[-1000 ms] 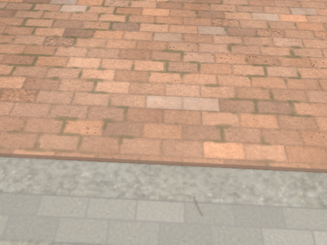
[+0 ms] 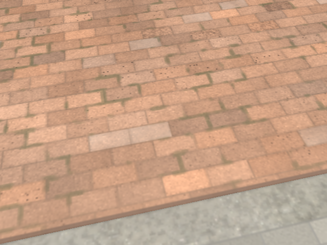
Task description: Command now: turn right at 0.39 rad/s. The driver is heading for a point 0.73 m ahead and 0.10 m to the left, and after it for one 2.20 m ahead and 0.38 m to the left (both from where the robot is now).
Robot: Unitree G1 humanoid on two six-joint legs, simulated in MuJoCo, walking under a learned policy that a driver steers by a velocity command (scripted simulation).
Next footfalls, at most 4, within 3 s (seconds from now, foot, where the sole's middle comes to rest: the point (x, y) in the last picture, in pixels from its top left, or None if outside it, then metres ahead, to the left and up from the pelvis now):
0.40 left None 0.02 0.11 -0.77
0.80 right None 0.09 -0.12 -0.77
1.20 left None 0.29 0.20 -0.77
1.66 right None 0.30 -0.05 -0.77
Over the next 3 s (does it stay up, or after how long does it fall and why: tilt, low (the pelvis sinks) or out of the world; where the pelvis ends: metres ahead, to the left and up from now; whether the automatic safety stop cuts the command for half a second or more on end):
stays up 0.41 0.07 0.00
